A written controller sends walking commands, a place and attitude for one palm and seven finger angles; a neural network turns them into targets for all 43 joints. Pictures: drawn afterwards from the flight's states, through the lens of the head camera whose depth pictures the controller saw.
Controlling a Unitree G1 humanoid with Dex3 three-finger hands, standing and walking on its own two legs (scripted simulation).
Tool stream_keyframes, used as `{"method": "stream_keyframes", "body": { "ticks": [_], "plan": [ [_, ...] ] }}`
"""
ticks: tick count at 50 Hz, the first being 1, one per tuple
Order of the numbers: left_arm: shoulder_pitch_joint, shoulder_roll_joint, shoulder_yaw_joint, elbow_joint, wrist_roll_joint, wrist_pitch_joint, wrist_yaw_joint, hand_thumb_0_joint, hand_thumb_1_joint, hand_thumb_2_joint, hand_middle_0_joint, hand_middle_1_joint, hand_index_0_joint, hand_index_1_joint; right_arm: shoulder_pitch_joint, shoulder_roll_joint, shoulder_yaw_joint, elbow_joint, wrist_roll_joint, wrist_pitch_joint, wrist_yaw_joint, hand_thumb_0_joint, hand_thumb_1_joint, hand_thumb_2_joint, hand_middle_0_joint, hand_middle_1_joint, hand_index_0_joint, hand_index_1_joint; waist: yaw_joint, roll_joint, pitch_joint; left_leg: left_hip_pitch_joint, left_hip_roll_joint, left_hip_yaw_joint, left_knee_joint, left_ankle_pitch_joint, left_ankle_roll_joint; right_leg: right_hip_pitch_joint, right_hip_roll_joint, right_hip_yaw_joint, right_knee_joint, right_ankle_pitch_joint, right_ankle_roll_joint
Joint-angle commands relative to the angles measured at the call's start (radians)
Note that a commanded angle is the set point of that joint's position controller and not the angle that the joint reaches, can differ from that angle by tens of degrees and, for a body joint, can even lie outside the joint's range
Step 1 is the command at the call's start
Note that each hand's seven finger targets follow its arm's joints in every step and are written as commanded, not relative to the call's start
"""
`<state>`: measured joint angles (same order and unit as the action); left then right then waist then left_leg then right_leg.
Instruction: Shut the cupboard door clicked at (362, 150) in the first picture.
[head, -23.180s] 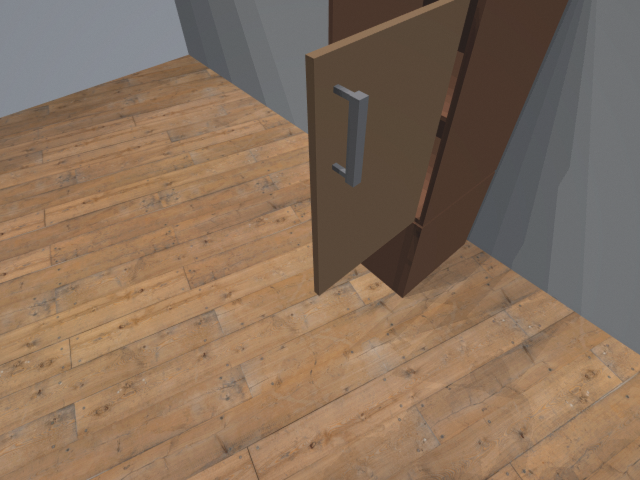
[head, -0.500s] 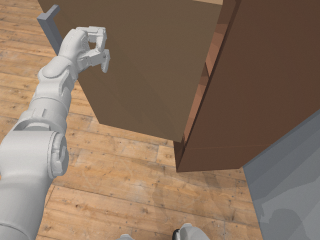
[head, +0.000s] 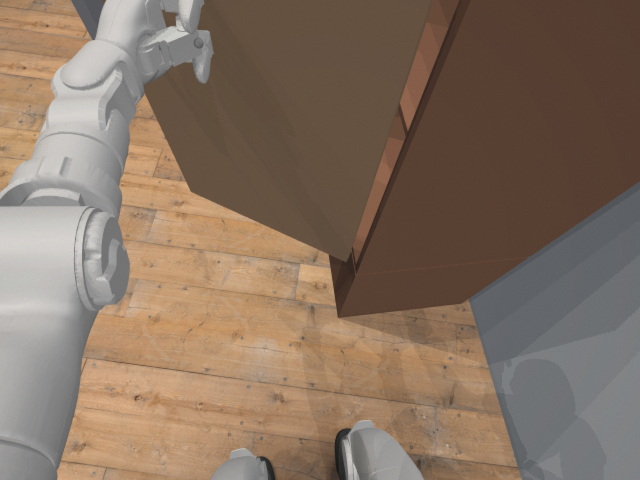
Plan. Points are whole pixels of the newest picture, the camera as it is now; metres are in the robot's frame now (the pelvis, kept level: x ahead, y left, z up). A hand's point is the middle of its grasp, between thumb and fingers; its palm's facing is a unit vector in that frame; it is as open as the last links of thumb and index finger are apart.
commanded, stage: pull the fist back off the door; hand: left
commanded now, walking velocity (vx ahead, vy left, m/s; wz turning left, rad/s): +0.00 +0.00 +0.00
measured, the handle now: (104, 2) +0.64 +0.15 +0.15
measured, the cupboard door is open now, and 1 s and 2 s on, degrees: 58 54 54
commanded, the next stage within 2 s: draw the hand back to the body in 0.84 s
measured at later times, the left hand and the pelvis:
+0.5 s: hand (213, 64) +0.52 +0.04 +0.16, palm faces +0.00 -1.00 -0.02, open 3.1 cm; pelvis +0.02 -0.01 +0.02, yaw -2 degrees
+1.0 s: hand (219, 106) +0.46 +0.03 +0.17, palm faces -0.02 -1.00 -0.02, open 3.1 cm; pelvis -0.01 -0.01 +0.02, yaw -1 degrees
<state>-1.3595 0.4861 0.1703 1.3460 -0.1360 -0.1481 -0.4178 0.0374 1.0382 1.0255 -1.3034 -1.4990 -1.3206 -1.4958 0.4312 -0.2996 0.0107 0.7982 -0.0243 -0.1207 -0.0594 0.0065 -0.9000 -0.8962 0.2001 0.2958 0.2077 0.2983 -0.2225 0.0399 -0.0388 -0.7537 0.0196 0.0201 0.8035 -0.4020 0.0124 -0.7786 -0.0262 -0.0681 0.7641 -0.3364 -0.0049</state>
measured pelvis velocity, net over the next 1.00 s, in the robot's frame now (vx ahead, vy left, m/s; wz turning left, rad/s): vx -0.01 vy -0.01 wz -0.02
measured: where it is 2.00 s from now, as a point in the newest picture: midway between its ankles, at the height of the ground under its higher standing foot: outside the picture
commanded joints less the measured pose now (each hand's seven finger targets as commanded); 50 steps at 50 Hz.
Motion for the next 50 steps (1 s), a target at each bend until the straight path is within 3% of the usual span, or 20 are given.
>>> {"method": "stream_keyframes", "body": {
  "ticks": [1, 4, 6, 8, 11, 13, 17, 20, 23, 25, 28, 29, 32, 34, 38, 43, 45, 46, 48, 50],
  "plan": [
    [-0.529, -0.002, 0.183, -0.200, -0.042, -0.038, 0.362, 0.000, 0.900, 0.900, -1.300, -1.500, -1.300, -1.500, 0.247, -0.137, -0.052, -0.063, -0.015, -0.017, 0.056, 0.000, -0.900, -0.900, 0.200, 0.300, 0.200, 0.300, -0.054, 0.009, -0.563, 0.374, -0.003, -0.097, -0.039, 0.515, -0.010, 0.190, 0.066, -0.003, -0.073, 0.410, 0.002],
    [-0.482, -0.045, 0.163, -0.382, 0.096, -0.144, 0.599, 0.000, 0.900, 0.900, -1.300, -1.500, -1.300, -1.500, 0.270, -0.117, -0.065, -0.089, -0.065, -0.003, 0.123, 0.000, -0.900, -0.900, 0.200, 0.300, 0.200, 0.300, -0.006, 0.107, -0.659, 0.414, -0.015, -0.063, -0.021, 0.641, -0.017, 0.220, 0.062, 0.005, -0.058, 0.508, 0.003],
    [-0.409, -0.087, 0.096, -0.375, 0.183, -0.191, 0.640, 0.000, 0.900, 0.900, -1.300, -1.500, -1.300, -1.500, 0.284, -0.113, -0.078, -0.091, -0.072, 0.012, 0.147, 0.000, -0.900, -0.900, 0.200, 0.300, 0.200, 0.300, -0.007, 0.093, -0.656, 0.462, -0.010, -0.062, -0.022, 0.720, -0.018, 0.222, 0.064, 0.004, -0.053, 0.538, 0.001],
    [-0.373, -0.044, 0.103, -0.342, 0.205, -0.184, 0.610, 0.000, 0.900, 0.900, -1.300, -1.500, -1.300, -1.500, 0.275, -0.125, -0.084, -0.101, -0.058, 0.043, 0.146, 0.000, -0.900, -0.900, 0.200, 0.300, 0.200, 0.300, 0.004, 0.032, -0.642, 0.436, -0.013, -0.040, -0.056, 0.649, -0.010, 0.296, 0.064, 0.015, -0.072, 0.556, -0.002],
    [-0.367, 0.012, 0.152, -0.362, 0.164, -0.162, 0.556, 0.000, 0.900, 0.900, -1.300, -1.500, -1.300, -1.500, 0.245, -0.126, -0.083, -0.129, -0.033, 0.072, 0.121, 0.000, -0.900, -0.900, 0.200, 0.300, 0.200, 0.300, 0.030, 0.013, -0.640, 0.408, -0.023, -0.010, -0.101, 0.557, 0.001, 0.419, 0.063, 0.030, -0.095, 0.597, -0.006],
    [-0.332, 0.005, 0.176, -0.403, 0.122, -0.173, 0.537, 0.000, 0.900, 0.900, -1.300, -1.500, -1.300, -1.500, 0.216, -0.112, -0.077, -0.144, -0.023, 0.072, 0.111, 0.000, -0.900, -0.900, 0.200, 0.300, 0.200, 0.300, 0.055, -0.011, -0.619, 0.399, -0.025, 0.003, -0.118, 0.549, 0.003, 0.470, 0.065, 0.033, -0.108, 0.630, -0.006],
    [-0.195, -0.054, 0.147, -0.428, 0.106, -0.211, 0.532, 0.000, 0.900, 0.900, -1.300, -1.500, -1.300, -1.500, 0.176, -0.094, -0.073, -0.155, -0.012, 0.061, 0.103, 0.000, -0.900, -0.900, 0.200, 0.300, 0.200, 0.300, 0.077, -0.071, -0.517, 0.367, -0.026, 0.023, -0.147, 0.500, 0.010, 0.502, 0.066, 0.033, -0.125, 0.626, -0.004],
    [-0.065, -0.087, 0.132, -0.398, 0.109, -0.192, 0.526, 0.000, 0.900, 0.900, -1.300, -1.500, -1.300, -1.500, 0.149, -0.093, -0.078, -0.162, -0.003, 0.066, 0.104, 0.000, -0.900, -0.900, 0.200, 0.300, 0.200, 0.300, 0.095, -0.116, -0.463, 0.336, -0.029, 0.039, -0.168, 0.452, 0.014, 0.523, 0.061, 0.034, -0.139, 0.611, -0.004],
    [-0.051, -0.182, 0.054, -0.440, 0.090, -0.170, 0.507, 0.000, 0.900, 0.900, -1.300, -1.500, -1.300, -1.500, 0.110, -0.082, -0.076, -0.170, 0.013, 0.068, 0.100, 0.000, -0.900, -0.900, 0.200, 0.300, 0.200, 0.300, 0.089, -0.100, -0.403, 0.363, -0.031, 0.043, -0.183, 0.416, 0.014, 0.498, 0.059, 0.034, -0.163, 0.571, -0.004],
    [-0.053, -0.185, 0.050, -0.495, 0.068, -0.169, 0.501, 0.000, 0.900, 0.900, -1.300, -1.500, -1.300, -1.500, 0.084, -0.080, -0.078, -0.175, 0.021, 0.065, 0.092, 0.000, -0.900, -0.900, 0.200, 0.300, 0.200, 0.300, 0.095, -0.112, -0.406, 0.376, -0.034, 0.045, -0.190, 0.390, 0.017, 0.517, 0.056, 0.041, -0.175, 0.556, -0.004],
    [-0.074, -0.234, 0.000, -0.611, 0.055, -0.183, 0.500, 0.000, 0.900, 0.900, -1.300, -1.500, -1.300, -1.500, 0.045, -0.065, -0.075, -0.182, 0.028, 0.051, 0.080, 0.000, -0.900, -0.900, 0.200, 0.300, 0.200, 0.300, 0.102, -0.039, -0.434, 0.442, -0.033, 0.038, -0.195, 0.402, 0.014, 0.512, 0.052, 0.040, -0.175, 0.537, -0.008],
    [-0.060, -0.227, 0.001, -0.631, 0.056, -0.189, 0.506, 0.000, 0.900, 0.900, -1.300, -1.500, -1.300, -1.500, 0.035, -0.066, -0.077, -0.180, 0.030, 0.047, 0.076, 0.000, -0.900, -0.900, 0.200, 0.300, 0.200, 0.300, 0.104, -0.070, -0.433, 0.446, -0.032, 0.035, -0.196, 0.391, 0.015, 0.514, 0.052, 0.038, -0.178, 0.522, -0.007],
    [-0.070, -0.295, -0.070, -0.633, 0.060, -0.178, 0.518, 0.000, 0.900, 0.900, -1.300, -1.500, -1.300, -1.500, 0.000, -0.059, -0.071, -0.171, 0.038, 0.036, 0.067, 0.000, -0.900, -0.900, 0.200, 0.300, 0.200, 0.300, 0.093, -0.041, -0.372, 0.460, -0.030, 0.027, -0.212, 0.331, 0.011, 0.460, 0.048, 0.035, -0.193, 0.439, -0.007],
    [-0.061, -0.246, -0.024, -0.603, 0.056, -0.167, 0.535, 0.000, 0.900, 0.900, -1.300, -1.500, -1.300, -1.500, -0.016, -0.065, -0.067, -0.165, 0.037, 0.033, 0.060, 0.000, -0.900, -0.900, 0.200, 0.300, 0.200, 0.300, 0.103, -0.091, -0.362, 0.438, -0.035, 0.025, -0.224, 0.289, 0.013, 0.481, 0.044, 0.041, -0.204, 0.404, -0.005],
    [-0.025, -0.228, -0.005, -0.617, 0.061, -0.170, 0.550, 0.000, 0.900, 0.900, -1.300, -1.500, -1.300, -1.500, -0.053, -0.058, -0.057, -0.176, 0.038, 0.027, 0.053, 0.000, -0.900, -0.900, 0.200, 0.300, 0.200, 0.300, 0.125, -0.079, -0.375, 0.436, -0.039, 0.027, -0.237, 0.286, 0.013, 0.512, 0.037, 0.047, -0.202, 0.400, -0.007],
    [-0.030, -0.202, 0.012, -0.548, 0.062, -0.173, 0.547, 0.000, 0.900, 0.900, -1.300, -1.500, -1.300, -1.500, -0.064, -0.065, -0.049, -0.172, 0.036, 0.024, 0.048, 0.000, -0.900, -0.900, 0.200, 0.300, 0.200, 0.300, 0.117, -0.132, -0.331, 0.400, -0.037, 0.026, -0.250, 0.237, 0.013, 0.506, 0.033, 0.054, -0.218, 0.356, -0.001],
    [-0.042, -0.233, -0.014, -0.543, 0.064, -0.176, 0.537, 0.000, 0.900, 0.900, -1.300, -1.500, -1.300, -1.500, -0.065, -0.062, -0.048, -0.174, 0.036, 0.020, 0.049, 0.000, -0.900, -0.900, 0.200, 0.300, 0.200, 0.300, 0.115, -0.089, -0.343, 0.411, -0.038, 0.027, -0.248, 0.245, 0.010, 0.495, 0.033, 0.052, -0.212, 0.359, -0.006],
    [-0.039, -0.229, -0.012, -0.537, 0.062, -0.181, 0.536, 0.000, 0.900, 0.900, -1.300, -1.500, -1.300, -1.500, -0.054, -0.063, -0.051, -0.174, 0.037, 0.020, 0.048, 0.000, -0.900, -0.900, 0.200, 0.300, 0.200, 0.300, 0.115, -0.117, -0.351, 0.416, -0.034, 0.019, -0.251, 0.247, 0.009, 0.502, 0.034, 0.045, -0.210, 0.350, -0.008],
    [-0.050, -0.268, -0.038, -0.522, 0.051, -0.182, 0.528, 0.000, 0.900, 0.900, -1.300, -1.500, -1.300, -1.500, -0.060, -0.062, -0.048, -0.172, 0.038, 0.012, 0.049, 0.000, -0.900, -0.900, 0.200, 0.300, 0.200, 0.300, 0.108, -0.094, -0.334, 0.418, -0.035, 0.021, -0.250, 0.237, 0.007, 0.473, 0.036, 0.044, -0.213, 0.339, -0.008],
    [0.041, -0.204, 0.031, -0.506, 0.043, -0.178, 0.521, 0.000, 0.900, 0.900, -1.300, -1.500, -1.300, -1.500, -0.055, -0.071, -0.049, -0.178, 0.036, 0.010, 0.049, 0.000, -0.900, -0.900, 0.200, 0.300, 0.200, 0.300, 0.140, -0.127, -0.353, 0.401, -0.036, 0.024, -0.257, 0.233, 0.009, 0.511, 0.037, 0.046, -0.216, 0.335, -0.010]
  ]
}}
